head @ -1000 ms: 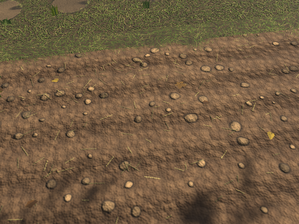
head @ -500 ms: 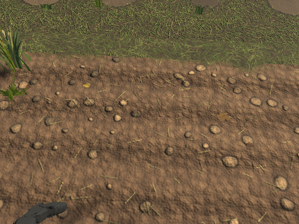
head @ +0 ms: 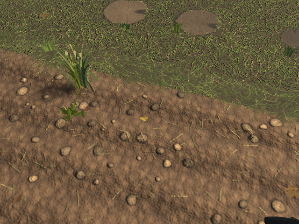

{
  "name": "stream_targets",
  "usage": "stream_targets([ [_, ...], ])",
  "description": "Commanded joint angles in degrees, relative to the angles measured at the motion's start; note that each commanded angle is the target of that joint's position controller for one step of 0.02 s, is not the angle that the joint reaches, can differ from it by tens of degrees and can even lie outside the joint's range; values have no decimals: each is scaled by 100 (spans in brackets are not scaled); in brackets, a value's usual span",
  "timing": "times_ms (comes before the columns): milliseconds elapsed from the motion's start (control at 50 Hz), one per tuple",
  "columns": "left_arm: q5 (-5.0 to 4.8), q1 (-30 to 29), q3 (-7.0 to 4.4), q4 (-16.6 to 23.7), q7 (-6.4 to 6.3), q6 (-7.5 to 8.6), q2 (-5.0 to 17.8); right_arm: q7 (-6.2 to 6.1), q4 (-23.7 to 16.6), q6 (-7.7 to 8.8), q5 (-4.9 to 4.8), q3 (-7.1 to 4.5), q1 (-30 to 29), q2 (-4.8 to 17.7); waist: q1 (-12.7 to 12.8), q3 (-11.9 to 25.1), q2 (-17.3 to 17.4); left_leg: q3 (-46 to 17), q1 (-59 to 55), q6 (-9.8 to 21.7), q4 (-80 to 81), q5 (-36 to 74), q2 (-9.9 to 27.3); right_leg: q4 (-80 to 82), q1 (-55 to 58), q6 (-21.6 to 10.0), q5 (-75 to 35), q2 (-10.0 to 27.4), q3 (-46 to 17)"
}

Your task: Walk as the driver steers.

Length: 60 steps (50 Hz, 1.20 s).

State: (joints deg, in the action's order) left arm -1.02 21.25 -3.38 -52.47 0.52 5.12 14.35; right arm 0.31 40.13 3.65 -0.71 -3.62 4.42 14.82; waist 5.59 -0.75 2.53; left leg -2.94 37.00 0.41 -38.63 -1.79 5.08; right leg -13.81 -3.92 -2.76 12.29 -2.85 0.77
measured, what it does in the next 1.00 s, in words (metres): walks ahead, turning right: left foot, then right foot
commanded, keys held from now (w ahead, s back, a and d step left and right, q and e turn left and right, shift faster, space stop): w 0.02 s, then w+e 0.90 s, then w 0.08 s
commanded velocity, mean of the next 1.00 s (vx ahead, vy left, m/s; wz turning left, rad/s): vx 0.50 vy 0.00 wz -0.41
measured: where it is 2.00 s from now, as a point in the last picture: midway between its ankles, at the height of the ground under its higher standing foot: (227, 121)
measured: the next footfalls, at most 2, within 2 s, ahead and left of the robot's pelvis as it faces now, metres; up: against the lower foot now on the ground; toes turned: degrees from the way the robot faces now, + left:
left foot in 0.16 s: +0.25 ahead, +0.15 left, +0.00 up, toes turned -2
right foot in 0.68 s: +0.47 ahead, -0.16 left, +0.00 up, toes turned -22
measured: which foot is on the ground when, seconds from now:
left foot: up 0.00-0.14, down 0.16-0.68, up 0.70-1.00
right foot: down 0.00-0.16, up 0.18-0.66, down 0.68-1.00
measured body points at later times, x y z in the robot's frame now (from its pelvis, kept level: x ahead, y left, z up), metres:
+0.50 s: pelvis +0.26 +0.04 +0.00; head +0.28 +0.03 +0.45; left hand +0.48 +0.26 -0.11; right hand +0.23 -0.25 -0.13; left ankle +0.21 +0.15 -0.75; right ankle +0.38 -0.16 -0.69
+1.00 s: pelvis +0.50 -0.10 +0.00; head +0.52 -0.13 +0.45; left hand +0.69 +0.13 -0.11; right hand +0.57 -0.42 -0.09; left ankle +0.75 -0.01 -0.69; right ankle +0.44 -0.15 -0.75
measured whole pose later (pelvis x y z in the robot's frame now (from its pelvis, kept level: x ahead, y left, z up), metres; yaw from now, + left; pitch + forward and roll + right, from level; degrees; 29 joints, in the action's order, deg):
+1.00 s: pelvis +0.50 -0.10 +0.00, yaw -29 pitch +2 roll +0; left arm -0.9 18.5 -4.0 -43.3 -0.2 2.9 15.5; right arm 0.2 42.0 5.5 0.5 -3.6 2.3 16.7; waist 3.5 -1.9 2.0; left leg -4.9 37.8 -2.9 -39.5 0.1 5.0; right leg -19.3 -8.6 -5.0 12.1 -5.9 -6.0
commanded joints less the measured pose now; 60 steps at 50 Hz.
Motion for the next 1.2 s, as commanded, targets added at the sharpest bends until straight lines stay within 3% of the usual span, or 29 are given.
stream_targets([
  [20,-43,9,-178,237,-22,36,967,76,-545,98,-49,1,-715,198,-21,-122,-686,216,-234,3,529,360,-173,369,-23,-818,-1482,1450,-813],
  [80,-72,197,-186,109,-44,-63,1037,157,-711,173,-56,-20,-1012,292,-56,-244,-729,206,-395,132,957,-121,-308,19,302,-771,-1747,1647,-1093],
  [120,-90,47,-224,110,-79,-117,1191,152,-577,227,-33,-121,-463,508,-467,27,-797,303,-1403,288,1357,-229,-485,-555,255,-632,-2610,1592,-1083],
  [140,-85,-13,-200,140,-82,-117,1140,101,-345,238,13,-248,284,757,-824,513,-720,325,-2628,442,1422,-98,-502,-1323,-65,-484,-3119,1317,-887],
  [160,9,-206,-96,317,-76,-81,881,27,-153,240,123,-376,1386,1150,-1324,1346,-394,-487,-4397,807,1094,165,368,-2824,-1140,-252,-2186,993,-658],
  [180,21,453,106,426,-69,17,226,0,-35,162,174,-469,1855,1602,-1152,2207,1067,-2659,-6393,1593,1294,-174,1886,-4857,-3302,135,1134,217,-177],
  [200,-109,386,2,327,-57,81,673,1,27,115,126,-364,2012,1116,-1293,2370,1007,-3485,-6191,1749,1772,-1085,1986,-5728,-3896,159,2118,315,-773],
  [220,-199,-72,-110,455,-61,79,994,-9,18,115,83,-263,1624,841,-1242,1418,688,-2656,-5433,1491,1966,-1225,1748,-5976,-4247,150,1687,576,-754],
  [240,-167,-377,-119,514,-81,48,947,-3,4,126,79,-194,1230,647,-1078,930,451,-1983,-4642,1303,2178,-1123,1468,-5841,-4119,161,1212,801,-619],
  [300,-79,-364,-141,528,-105,-163,613,60,104,237,132,-126,571,354,-576,210,431,-860,-3070,1085,2884,-551,1044,-5309,-3388,202,525,1094,-640],
  [380,-49,-656,-134,729,-80,-300,432,-8,332,324,162,-221,607,574,-458,-1,136,0,-2864,1128,3157,328,1060,-4717,-3632,300,-262,1132,-723],
  [480,-17,-1529,-48,1024,105,-267,331,-98,536,273,110,-285,847,848,-729,-227,2,905,-3004,923,3226,472,919,-3135,-3400,224,-1540,1013,-339],
  [580,-22,-2253,-40,1455,253,-301,442,-121,767,104,-31,-371,1264,1095,-918,-435,-11,1198,-3974,758,2832,801,1211,-2397,-3565,-37,-891,874,1],
  [620,-14,-2119,-111,1540,288,-321,584,-140,769,22,-71,-411,1213,1254,-740,-225,153,1371,-4201,635,2194,2379,1234,-2308,-3067,-236,-271,576,326],
  [660,-38,-886,-348,1271,260,-338,950,-177,723,-83,-104,-410,1068,1320,-16,486,152,1672,-3910,392,405,3772,968,-1911,-1313,-543,-263,16,664],
  [680,-50,159,-576,992,160,-375,1435,-209,642,-71,-9,-335,1150,1161,394,1038,-241,1712,-2650,114,-1235,2614,734,-1807,502,-826,-491,255,-51],
  [700,-115,143,-693,989,99,-361,2152,-136,282,73,223,-70,1568,330,-214,1399,-1869,1419,82,-302,-3350,-2546,-385,-1297,2377,-1853,294,1768,-3254],
  [720,-34,332,-548,1211,116,-282,1800,-56,226,324,20,-69,1123,620,111,2264,-1298,-48,726,-220,-4096,-3293,-642,-388,2802,-2163,901,2236,-4866],
  [740,27,162,-444,1168,132,-206,1438,-2,62,444,-202,-144,572,897,197,1548,-958,-159,1254,-74,-4108,-2782,-367,-284,2430,-1856,494,2100,-4079],
  [760,-7,-145,-393,1209,120,-162,1255,-23,59,508,-154,-110,480,833,-9,1075,-628,-147,1122,32,-3662,-2289,-115,-332,1641,-1651,68,1854,-3358],
  [780,-8,-594,-331,1296,105,-157,1047,-71,133,508,-1,-141,493,858,-272,724,-400,-151,713,12,-3143,-1969,82,-303,779,-1489,-472,1643,-2807],
  [800,59,-881,-266,1415,82,-149,886,-85,164,445,71,-192,583,931,-498,593,-472,-194,237,-6,-2831,-1769,209,-178,151,-1430,-963,1494,-2471],
  [880,37,-837,-306,1451,-26,-106,1052,-89,51,220,159,-157,441,684,-653,324,-429,-39,-132,-281,-1770,-1156,98,133,-774,-1443,-1695,1220,-1896],
  [980,-3,-427,-301,1296,-129,-138,1037,19,-160,245,107,-13,-480,422,-251,93,-692,87,-630,-371,283,761,-238,122,-1075,-1023,-1049,837,-1349],
  [1100,29,78,-293,989,-114,-165,1081,182,-345,334,24,-25,-899,658,-44,-128,-819,113,-292,43,935,278,-260,-340,159,-919,-1236,1470,-1719],
  [1140,42,20,-309,952,-128,-207,1140,203,-307,345,8,-56,-625,751,-218,-70,-920,287,-571,288,1059,-253,-383,-690,506,-784,-2352,1526,-1598],
  [1160,41,-91,-296,972,-140,-226,1130,194,-166,351,24,-124,-137,856,-493,230,-877,468,-1252,450,1234,-205,-576,-1239,552,-665,-3430,1338,-1341],
  [1180,77,-162,-243,1031,-157,-233,1030,183,39,352,63,-221,661,1073,-854,853,-729,249,-2462,703,1095,118,-426,-2257,253,-502,-3879,1059,-1030],
  [1200,204,23,-141,1167,-186,-206,808,193,141,343,96,-298,1519,1445,-1040,1687,79,-1216,-4153,1241,963,412,548,-4004,-941,-246,-2316,564,-690],
])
